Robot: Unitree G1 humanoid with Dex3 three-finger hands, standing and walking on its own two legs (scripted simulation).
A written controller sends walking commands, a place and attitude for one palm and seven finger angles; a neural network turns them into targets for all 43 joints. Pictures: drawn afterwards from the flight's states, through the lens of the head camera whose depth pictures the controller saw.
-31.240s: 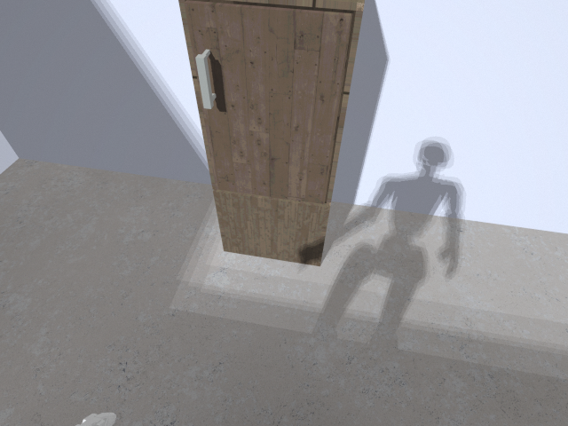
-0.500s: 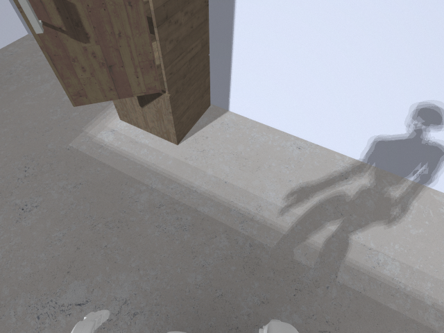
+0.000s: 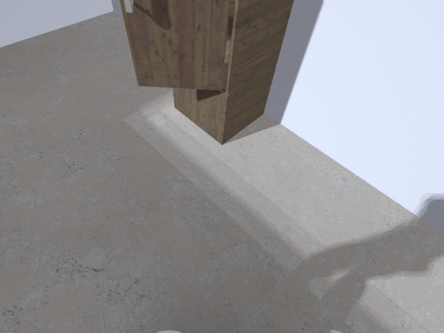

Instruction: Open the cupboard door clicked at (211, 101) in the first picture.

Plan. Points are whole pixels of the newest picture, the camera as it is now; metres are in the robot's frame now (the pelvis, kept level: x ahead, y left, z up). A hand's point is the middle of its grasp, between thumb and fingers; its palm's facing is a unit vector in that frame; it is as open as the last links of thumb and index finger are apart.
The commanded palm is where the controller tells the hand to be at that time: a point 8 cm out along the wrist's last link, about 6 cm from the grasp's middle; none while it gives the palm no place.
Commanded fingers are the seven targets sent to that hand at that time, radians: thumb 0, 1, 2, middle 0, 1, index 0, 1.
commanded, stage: take the last steps up to it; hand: left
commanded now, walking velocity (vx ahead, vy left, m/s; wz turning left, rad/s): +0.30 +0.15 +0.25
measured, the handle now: out of the picture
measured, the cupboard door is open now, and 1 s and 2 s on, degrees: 45 45 45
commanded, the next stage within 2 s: come to a stop and stand still in 1.52 s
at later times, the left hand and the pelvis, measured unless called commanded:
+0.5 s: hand out of the picture +0.04 +0.17 -0.15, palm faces +0.19 -0.97 -0.18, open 7.3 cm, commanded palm none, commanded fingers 0.00 0.90 0.90 -0.20 -0.30 -0.20 -0.30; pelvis +0.08 +0.01 +0.02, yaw +8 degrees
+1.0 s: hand (106, 225) +0.33 +0.29 -0.14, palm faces +0.11 -0.97 -0.21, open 7.4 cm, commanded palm none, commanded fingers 0.00 0.90 0.90 -0.20 -0.30 -0.20 -0.30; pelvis +0.24 +0.09 +0.01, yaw +5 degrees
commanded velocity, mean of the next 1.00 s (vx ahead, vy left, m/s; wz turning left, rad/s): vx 0.30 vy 0.08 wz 0.05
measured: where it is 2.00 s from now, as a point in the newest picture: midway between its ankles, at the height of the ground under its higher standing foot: (190, 245)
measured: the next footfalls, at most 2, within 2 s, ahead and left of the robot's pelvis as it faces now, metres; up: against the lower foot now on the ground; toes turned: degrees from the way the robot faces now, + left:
right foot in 0.26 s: +0.07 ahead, -0.14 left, +0.00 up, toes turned -3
left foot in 0.64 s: +0.22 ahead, +0.19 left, +0.00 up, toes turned +16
